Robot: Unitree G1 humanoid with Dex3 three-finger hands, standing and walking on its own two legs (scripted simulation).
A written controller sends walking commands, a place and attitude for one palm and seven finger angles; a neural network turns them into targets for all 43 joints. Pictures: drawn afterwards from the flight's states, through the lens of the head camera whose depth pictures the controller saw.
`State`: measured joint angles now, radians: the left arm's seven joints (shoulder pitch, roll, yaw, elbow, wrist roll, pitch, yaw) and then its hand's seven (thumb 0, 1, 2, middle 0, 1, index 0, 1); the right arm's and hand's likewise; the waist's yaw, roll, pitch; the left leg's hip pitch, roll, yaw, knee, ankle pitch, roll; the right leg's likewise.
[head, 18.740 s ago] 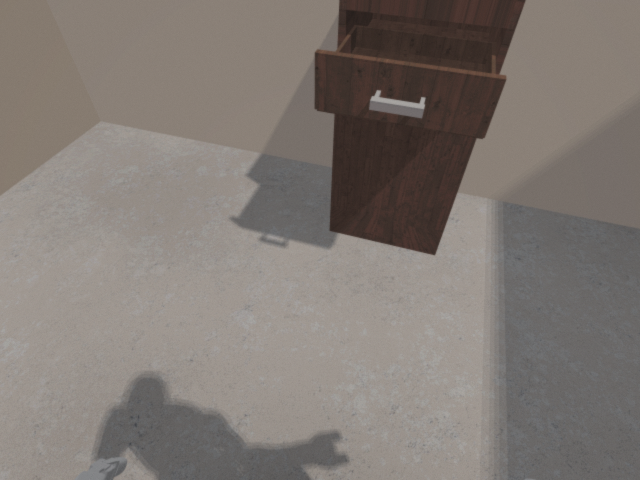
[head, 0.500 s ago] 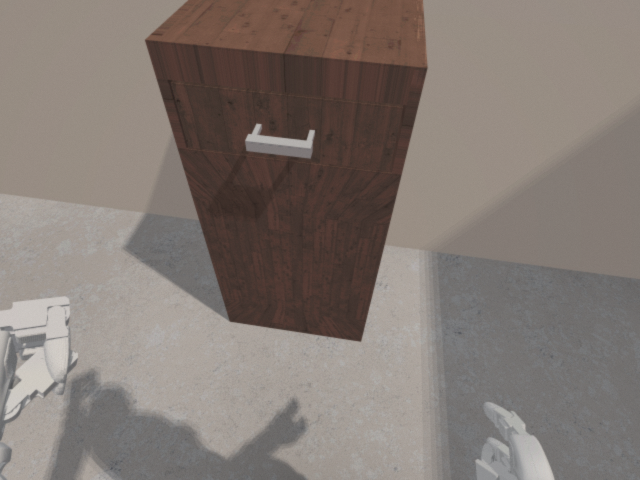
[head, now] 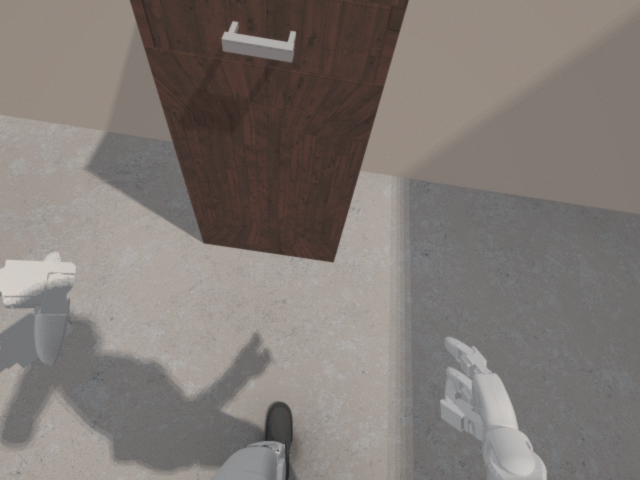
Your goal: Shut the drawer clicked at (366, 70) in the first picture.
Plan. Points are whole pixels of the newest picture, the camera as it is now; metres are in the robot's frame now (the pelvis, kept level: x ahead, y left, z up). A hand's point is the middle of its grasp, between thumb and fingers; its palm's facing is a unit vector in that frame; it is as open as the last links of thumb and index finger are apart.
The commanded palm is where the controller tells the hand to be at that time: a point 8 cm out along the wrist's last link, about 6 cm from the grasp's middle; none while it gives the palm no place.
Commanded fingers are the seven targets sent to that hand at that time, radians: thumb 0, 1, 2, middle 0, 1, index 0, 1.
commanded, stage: stop stepping back and stand still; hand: left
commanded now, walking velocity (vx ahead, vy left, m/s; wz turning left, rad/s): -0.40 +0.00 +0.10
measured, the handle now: (261, 39) +0.77 +0.17 +0.06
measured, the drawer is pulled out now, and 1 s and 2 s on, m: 0.00 0.00 0.00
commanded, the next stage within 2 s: let the arm hang, fingers relaxed in 0.88 s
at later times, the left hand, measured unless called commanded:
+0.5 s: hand out of the picture +0.06 +0.26 +0.19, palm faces +0.37 -0.79 -0.49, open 3.3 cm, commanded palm +0.00 +0.30 +0.19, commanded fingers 0.00 0.90 0.90 -1.40 -1.60 -1.40 -1.60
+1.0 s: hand out of the picture +0.04 +0.27 +0.19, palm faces +0.43 -0.74 -0.52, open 3.3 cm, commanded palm none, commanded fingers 0.00 0.90 0.90 -1.32 -1.51 -1.32 -1.51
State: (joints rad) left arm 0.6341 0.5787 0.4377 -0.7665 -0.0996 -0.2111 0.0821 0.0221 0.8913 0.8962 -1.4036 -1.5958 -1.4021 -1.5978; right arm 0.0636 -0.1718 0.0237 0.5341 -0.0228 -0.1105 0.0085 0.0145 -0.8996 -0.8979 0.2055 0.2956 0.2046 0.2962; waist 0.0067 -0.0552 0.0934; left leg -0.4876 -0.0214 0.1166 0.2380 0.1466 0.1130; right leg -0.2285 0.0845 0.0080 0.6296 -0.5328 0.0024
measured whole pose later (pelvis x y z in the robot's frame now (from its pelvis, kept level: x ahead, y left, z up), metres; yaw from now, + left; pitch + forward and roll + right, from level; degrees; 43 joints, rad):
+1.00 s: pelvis -0.13 +0.01 +0.00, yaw +3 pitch -1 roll +0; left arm 0.60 0.45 0.42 -0.59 0.00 -0.25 0.15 0.02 0.89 0.90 -1.41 -1.60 -1.41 -1.60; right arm 0.27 -0.15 0.03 0.64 0.00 -0.16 -0.02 0.02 -0.90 -0.90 0.21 0.30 0.20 0.30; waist 0.02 -0.02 0.02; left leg -0.33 0.03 0.04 0.59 -0.25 0.00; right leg -0.24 -0.01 -0.04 0.55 -0.27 -0.01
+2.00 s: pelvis -0.14 +0.02 +0.01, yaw +4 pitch -3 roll +0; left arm 0.29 0.09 0.02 1.15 0.01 0.00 0.03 0.01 0.91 0.90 -0.21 -0.30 -0.20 -0.30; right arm 0.32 -0.10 -0.01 1.13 -0.02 0.02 -0.03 0.01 -0.91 -0.90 0.20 0.29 0.20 0.30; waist -0.01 0.01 0.06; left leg -0.24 0.02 0.03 0.46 -0.18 0.00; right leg -0.17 -0.02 -0.06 0.46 -0.25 0.00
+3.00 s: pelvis -0.11 +0.00 +0.01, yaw +4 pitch -2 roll +0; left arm 0.28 0.11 0.03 1.16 0.01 -0.01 0.03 0.01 0.91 0.90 -0.20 -0.30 -0.20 -0.30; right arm 0.28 -0.11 -0.01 1.15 -0.01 0.01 -0.04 0.01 -0.91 -0.90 0.20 0.29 0.20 0.30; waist -0.01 0.01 0.07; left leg -0.21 0.04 0.02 0.44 -0.20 -0.02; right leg -0.13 0.00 -0.06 0.43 -0.27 -0.02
